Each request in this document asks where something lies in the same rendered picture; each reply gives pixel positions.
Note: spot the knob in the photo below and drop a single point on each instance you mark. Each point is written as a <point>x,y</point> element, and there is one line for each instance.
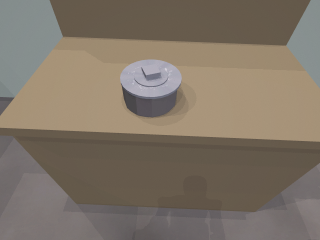
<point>150,71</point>

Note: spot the pot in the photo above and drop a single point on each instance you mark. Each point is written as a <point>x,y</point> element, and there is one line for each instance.
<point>149,107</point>

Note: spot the table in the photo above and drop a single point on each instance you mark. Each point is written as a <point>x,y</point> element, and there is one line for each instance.
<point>246,120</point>

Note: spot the lid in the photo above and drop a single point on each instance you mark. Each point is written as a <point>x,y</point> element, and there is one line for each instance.
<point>135,83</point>

